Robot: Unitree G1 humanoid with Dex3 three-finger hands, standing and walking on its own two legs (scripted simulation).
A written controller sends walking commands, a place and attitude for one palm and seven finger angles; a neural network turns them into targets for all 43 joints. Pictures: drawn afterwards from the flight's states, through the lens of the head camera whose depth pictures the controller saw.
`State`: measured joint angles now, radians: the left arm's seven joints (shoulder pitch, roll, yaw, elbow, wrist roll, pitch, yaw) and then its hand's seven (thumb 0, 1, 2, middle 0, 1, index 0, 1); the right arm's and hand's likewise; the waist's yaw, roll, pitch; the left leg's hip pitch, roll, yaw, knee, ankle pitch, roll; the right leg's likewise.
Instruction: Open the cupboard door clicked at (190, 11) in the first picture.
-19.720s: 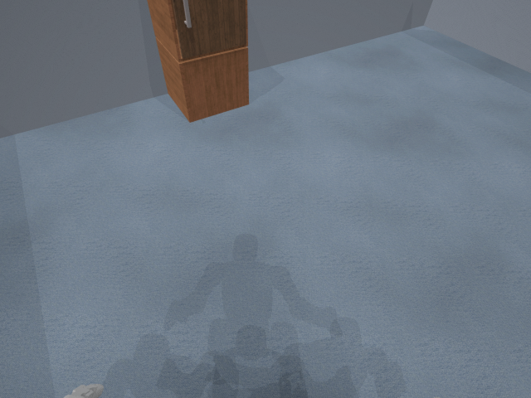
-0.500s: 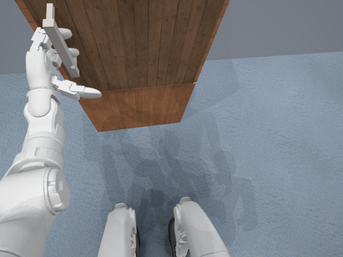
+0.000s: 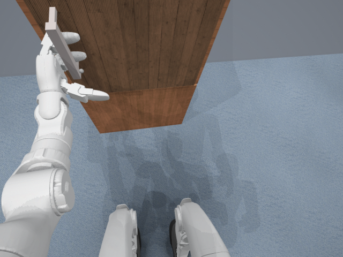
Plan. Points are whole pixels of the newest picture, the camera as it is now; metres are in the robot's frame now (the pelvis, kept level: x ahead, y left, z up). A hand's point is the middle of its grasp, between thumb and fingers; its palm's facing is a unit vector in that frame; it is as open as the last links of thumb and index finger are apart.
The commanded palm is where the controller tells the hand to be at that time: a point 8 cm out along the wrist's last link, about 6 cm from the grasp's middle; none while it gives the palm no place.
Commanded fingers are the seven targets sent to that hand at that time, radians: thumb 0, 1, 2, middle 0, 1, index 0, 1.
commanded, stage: slide the fingers in behind the handle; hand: left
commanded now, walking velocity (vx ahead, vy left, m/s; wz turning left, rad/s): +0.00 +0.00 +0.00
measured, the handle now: (66, 47) +0.58 +0.19 +0.04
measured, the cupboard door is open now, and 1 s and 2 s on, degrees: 0 0 39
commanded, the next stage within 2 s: close the thumb around the handle in 0.12 s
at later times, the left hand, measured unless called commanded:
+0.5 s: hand (80, 70) +0.52 +0.16 +0.03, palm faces +0.09 -1.00 -0.02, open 11.7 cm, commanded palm +0.49 +0.19 +0.03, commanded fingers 0.00 0.34 0.66 -0.36 -1.29 -0.36 -1.29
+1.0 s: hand (79, 71) +0.52 +0.16 +0.03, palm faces +0.09 -1.00 -0.01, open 5.6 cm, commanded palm +0.49 +0.20 +0.03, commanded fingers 0.00 0.90 0.90 -0.40 -1.35 -0.40 -1.35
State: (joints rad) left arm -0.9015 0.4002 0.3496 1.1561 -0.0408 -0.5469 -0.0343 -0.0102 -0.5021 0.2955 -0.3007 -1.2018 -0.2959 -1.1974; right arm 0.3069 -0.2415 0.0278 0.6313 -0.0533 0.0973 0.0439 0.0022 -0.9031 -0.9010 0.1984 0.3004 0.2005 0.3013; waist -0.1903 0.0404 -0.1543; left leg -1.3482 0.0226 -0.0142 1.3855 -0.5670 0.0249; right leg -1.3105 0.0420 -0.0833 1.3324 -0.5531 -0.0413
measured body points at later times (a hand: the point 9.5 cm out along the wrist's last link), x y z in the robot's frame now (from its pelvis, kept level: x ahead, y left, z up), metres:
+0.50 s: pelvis +0.00 +0.00 +0.00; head +0.17 +0.02 +0.42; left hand +0.51 +0.21 +0.03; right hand +0.02 -0.26 -0.12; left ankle +0.03 +0.10 -0.59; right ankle +0.03 -0.10 -0.59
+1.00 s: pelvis +0.00 +0.00 +0.00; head +0.17 +0.03 +0.42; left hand +0.51 +0.21 +0.03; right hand +0.02 -0.26 -0.12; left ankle +0.03 +0.10 -0.59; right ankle +0.03 -0.10 -0.59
